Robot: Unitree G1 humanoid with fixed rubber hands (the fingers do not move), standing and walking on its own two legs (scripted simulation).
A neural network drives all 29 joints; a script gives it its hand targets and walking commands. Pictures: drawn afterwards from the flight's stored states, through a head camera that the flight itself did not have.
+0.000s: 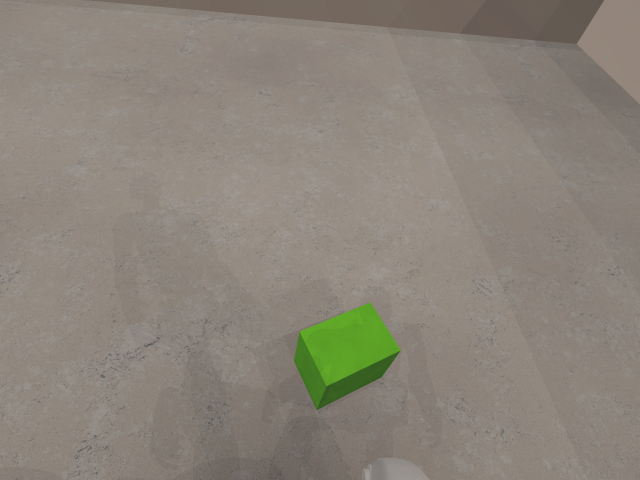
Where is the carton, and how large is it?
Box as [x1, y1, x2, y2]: [294, 302, 400, 409]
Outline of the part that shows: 370,302 299,332 294,361 317,409 380,377 400,350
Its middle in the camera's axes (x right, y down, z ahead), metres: +0.08 +0.36 +1.19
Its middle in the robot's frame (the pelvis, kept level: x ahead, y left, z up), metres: +0.54 -0.14 -0.67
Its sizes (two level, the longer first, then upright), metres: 0.241 0.168 0.222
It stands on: the floor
